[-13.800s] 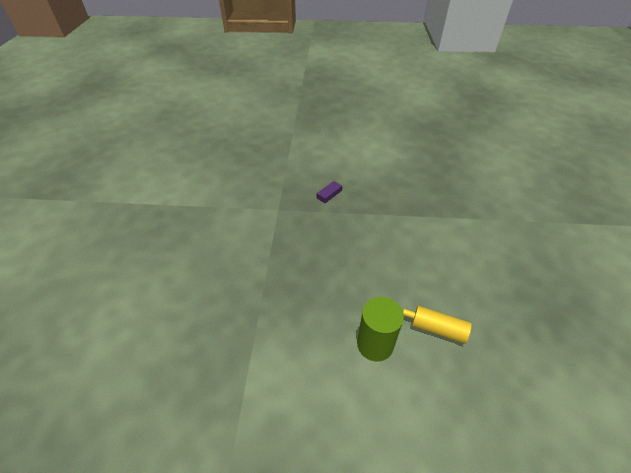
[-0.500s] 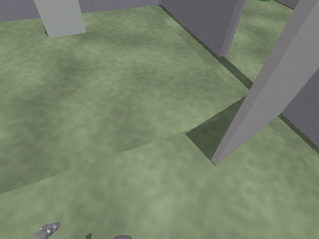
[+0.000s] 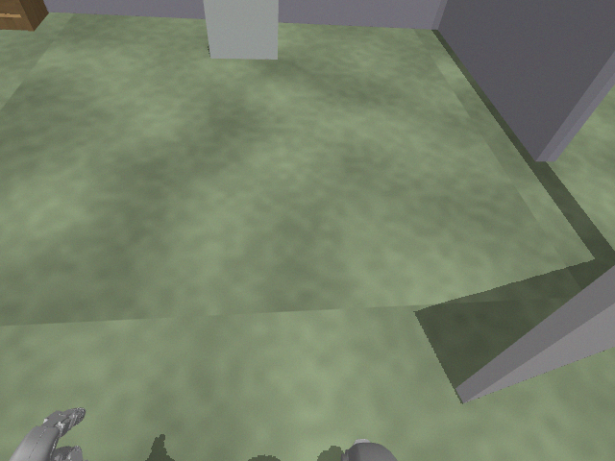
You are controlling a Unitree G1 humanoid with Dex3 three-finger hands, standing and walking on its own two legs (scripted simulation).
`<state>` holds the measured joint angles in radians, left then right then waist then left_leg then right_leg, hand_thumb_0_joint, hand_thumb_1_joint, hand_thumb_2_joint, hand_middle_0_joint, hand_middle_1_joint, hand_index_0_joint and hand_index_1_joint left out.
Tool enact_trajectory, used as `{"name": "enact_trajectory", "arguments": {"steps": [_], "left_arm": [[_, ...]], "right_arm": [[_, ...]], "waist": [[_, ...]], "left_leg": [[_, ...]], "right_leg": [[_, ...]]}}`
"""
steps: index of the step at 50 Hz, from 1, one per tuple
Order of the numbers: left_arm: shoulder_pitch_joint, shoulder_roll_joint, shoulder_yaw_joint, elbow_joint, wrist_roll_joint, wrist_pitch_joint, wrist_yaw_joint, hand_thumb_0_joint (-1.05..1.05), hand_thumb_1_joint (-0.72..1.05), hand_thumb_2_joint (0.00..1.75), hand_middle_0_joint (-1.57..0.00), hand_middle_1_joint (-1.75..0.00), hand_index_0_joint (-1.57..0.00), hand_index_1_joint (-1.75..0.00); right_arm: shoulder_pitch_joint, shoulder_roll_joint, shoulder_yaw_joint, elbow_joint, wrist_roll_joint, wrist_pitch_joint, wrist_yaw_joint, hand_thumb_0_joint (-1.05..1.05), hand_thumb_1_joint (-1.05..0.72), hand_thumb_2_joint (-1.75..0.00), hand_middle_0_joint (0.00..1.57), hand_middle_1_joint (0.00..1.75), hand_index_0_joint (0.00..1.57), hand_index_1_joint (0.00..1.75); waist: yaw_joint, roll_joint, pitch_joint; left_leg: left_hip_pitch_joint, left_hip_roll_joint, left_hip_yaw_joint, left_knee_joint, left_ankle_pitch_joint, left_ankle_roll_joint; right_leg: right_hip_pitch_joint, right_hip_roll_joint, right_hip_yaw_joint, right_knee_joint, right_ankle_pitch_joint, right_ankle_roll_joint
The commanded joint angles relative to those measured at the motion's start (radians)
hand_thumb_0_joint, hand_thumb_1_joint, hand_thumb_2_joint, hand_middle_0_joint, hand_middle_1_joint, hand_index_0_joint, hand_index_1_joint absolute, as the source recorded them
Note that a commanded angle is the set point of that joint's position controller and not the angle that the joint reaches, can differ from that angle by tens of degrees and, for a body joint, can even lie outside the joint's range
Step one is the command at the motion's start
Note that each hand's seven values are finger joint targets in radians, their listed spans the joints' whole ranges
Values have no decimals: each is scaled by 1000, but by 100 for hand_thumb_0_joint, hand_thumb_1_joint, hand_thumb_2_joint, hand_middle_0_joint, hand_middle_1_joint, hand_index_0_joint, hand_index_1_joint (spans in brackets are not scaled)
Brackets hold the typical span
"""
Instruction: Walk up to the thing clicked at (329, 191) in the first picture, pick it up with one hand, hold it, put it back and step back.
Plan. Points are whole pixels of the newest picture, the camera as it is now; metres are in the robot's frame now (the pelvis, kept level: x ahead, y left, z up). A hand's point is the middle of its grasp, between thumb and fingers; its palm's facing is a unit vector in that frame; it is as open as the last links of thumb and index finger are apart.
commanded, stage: walk up
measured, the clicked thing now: out of the picture +0.69 +1.26 -0.73
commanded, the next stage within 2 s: none
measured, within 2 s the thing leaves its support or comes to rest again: neither
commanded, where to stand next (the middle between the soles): +0.10 -0.03 m, yaw +57 degrees
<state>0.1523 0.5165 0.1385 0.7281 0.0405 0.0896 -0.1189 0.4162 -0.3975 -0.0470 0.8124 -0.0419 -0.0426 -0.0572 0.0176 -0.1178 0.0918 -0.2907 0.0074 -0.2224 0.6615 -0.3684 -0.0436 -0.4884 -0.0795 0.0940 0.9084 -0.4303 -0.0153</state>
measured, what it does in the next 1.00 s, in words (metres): steps to the right, turning left: right foot, then left foot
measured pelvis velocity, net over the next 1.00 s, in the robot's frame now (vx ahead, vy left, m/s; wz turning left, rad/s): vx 0.13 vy -0.17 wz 0.78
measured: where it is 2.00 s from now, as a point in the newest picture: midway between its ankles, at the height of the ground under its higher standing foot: outside the picture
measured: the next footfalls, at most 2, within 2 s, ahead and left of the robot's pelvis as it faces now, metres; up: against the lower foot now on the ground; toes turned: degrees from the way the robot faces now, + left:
right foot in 0.04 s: +0.11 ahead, -0.17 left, +0.00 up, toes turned +3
left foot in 0.50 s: +0.19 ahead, +0.01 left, +0.00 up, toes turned +28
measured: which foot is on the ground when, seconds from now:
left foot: down 0.00-0.06, up 0.08-0.48, down 0.50-0.78, up 0.80-1.00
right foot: up 0.00-0.02, down 0.04-0.54, up 0.56-0.76, down 0.78-1.00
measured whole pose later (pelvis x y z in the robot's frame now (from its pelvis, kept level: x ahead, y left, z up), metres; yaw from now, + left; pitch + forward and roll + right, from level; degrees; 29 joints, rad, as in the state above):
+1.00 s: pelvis +0.13 -0.17 +0.01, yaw +45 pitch -1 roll +1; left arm 0.29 0.44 0.07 0.76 0.03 -0.05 0.08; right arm 0.26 -0.51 -0.14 0.68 -0.07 0.12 0.10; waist -0.01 0.08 0.12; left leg -0.59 -0.03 -0.15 1.29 -0.35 -0.03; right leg -0.38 -0.22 -0.15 0.70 -0.29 0.04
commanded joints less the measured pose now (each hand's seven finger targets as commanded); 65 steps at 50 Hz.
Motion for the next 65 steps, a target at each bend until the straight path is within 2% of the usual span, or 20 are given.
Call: {"name": "enact_trajectory", "arguments": {"steps": [1,3,5,8,15,22,25,26,27,28,32,37,39,41,45,52,58,59,61,65], "left_arm": [[99,90,49,-92,-14,-62,39,0,90,90,-20,-30,-20,-30],[192,267,73,-66,5,-90,65,0,90,90,-20,-30,-20,-30],[-70,295,70,-128,-1,-71,62,0,90,90,-20,-30,-20,-30],[-33,125,14,-90,-8,-89,80,0,90,90,-20,-30,-20,-30],[177,135,10,-51,-22,-131,113,0,90,90,-20,-30,-20,-30],[134,143,-15,-46,-33,-126,148,0,90,90,-20,-30,-20,-30],[76,173,-20,-80,-48,-135,167,0,90,90,-20,-30,-20,-30],[87,133,-28,-89,-62,-137,167,0,90,90,-20,-30,-20,-30],[137,64,-35,-102,-70,-132,163,0,90,90,-20,-30,-20,-30],[124,95,-36,-126,-77,-121,171,0,90,90,-20,-30,-20,-30],[221,134,-18,-4,-76,-101,169,0,90,90,-20,-30,-20,-30],[425,111,5,55,-66,-129,208,0,90,90,-20,-30,-20,-30],[410,236,37,25,-15,-140,214,0,90,90,-20,-30,-20,-30],[109,336,55,-84,-4,-133,224,0,90,90,-20,-30,-20,-30],[86,247,41,-44,-12,-151,231,0,90,90,-20,-30,-20,-30],[236,312,62,-1,-7,-177,211,0,90,90,-20,-30,-20,-30],[108,275,37,-5,6,-147,190,0,90,90,-20,-30,-20,-30],[136,199,9,-1,2,-133,184,0,90,90,-20,-30,-20,-30],[49,199,-9,-40,-24,-133,189,0,90,90,-20,-30,-20,-30],[189,191,-4,88,-42,-151,161,0,90,90,-20,-30,-20,-30]], "right_arm": [[-106,-327,-103,-123,-6,-17,-35,0,-90,-90,20,30,20,30],[-40,-133,-43,-153,20,-7,-43,0,-90,-90,20,30,20,30],[17,-246,-86,-121,16,4,-67,0,-90,-90,20,30,20,30],[-5,-244,-77,-57,34,19,-2,0,-90,-90,20,30,20,30],[-206,-186,-57,-163,7,51,84,0,-90,-90,20,30,20,30],[-208,-188,-79,-162,-6,90,123,0,-90,-90,20,30,20,30],[-16,-242,-118,-137,-4,100,109,0,-90,-90,20,30,20,30],[38,-295,-141,-148,-6,100,97,0,-90,-90,20,30,20,30],[-23,-317,-144,-193,-6,99,80,0,-90,-90,20,30,20,30],[-52,-285,-138,-209,13,92,65,0,-90,-90,20,30,20,30],[-342,-259,-113,-297,-8,117,73,0,-90,-90,20,30,20,30],[-353,-230,-124,-339,-47,119,112,0,-90,-90,20,30,20,30],[-256,-122,-96,-345,-37,114,111,0,-90,-90,20,30,20,30],[-143,-245,-144,-294,-45,141,107,0,-90,-90,20,30,20,30],[-132,-257,-154,-238,-32,127,144,0,-90,-90,20,30,20,30],[-235,-214,-123,-242,-4,110,160,0,-90,-90,20,30,20,30],[12,-270,-158,-58,8,94,142,0,-90,-90,20,30,20,30],[75,-318,-171,-32,4,93,129,0,-90,-90,20,30,20,30],[-28,-487,-177,-98,15,85,115,0,-90,-90,20,30,20,30],[-219,-334,-104,-93,10,61,71,0,-90,-90,20,30,20,30]], "waist": [[117,308,-108],[127,-290,-156],[2,-269,-101],[0,-41,0],[79,5,-50],[3,5,-73],[-125,58,-138],[-195,235,-185],[-138,447,-222],[-116,320,-266],[11,184,-27],[65,161,-161],[92,-172,-217],[-22,-84,-144],[-52,11,-76],[42,-81,-130],[-110,47,-192],[-148,253,-156],[-150,494,-25],[-5,334,64]], "left_leg": [[-142,74,-108,66,487,169],[-513,-155,128,575,-253,72],[-444,1,149,702,-161,63],[-366,36,178,579,34,83],[-427,8,211,285,106,53],[-116,-12,308,64,183,71],[286,-57,296,-57,214,199],[431,31,128,-114,443,339],[555,261,-219,-112,961,474],[471,371,-376,-187,874,532],[-202,130,8,-244,317,264],[-305,8,-17,36,355,237],[-482,-181,30,390,-216,112],[-415,-71,-22,673,-162,53],[-390,-30,17,738,16,3],[-380,61,100,356,-74,-5],[197,-38,282,13,-19,47],[279,-44,185,-63,-101,81],[-35,273,-572,-464,-584,292],[-106,138,-222,-254,-271,261]], "right_leg": [[294,39,-68,-337,73,-31],[530,-313,425,-566,156,-30],[287,-420,628,-760,-169,-121],[266,-174,80,-581,102,-5],[601,-233,-70,-501,727,4],[442,-216,-291,-376,875,128],[171,-164,-354,-2,995,185],[8,-47,-369,402,695,211],[-242,101,-321,631,-304,209],[-235,37,-82,697,-316,176],[121,-35,-77,213,-64,5],[441,34,-185,-319,279,17],[496,-283,175,-519,238,-52],[174,-566,519,-679,-56,-266],[165,-357,59,-505,120,-182],[440,-345,-86,-417,367,-191],[7,-275,-271,-136,-86,-92],[-158,-198,-303,86,-205,-52],[-344,-39,-190,316,-253,9],[-224,-96,-109,220,-17,-4]]}}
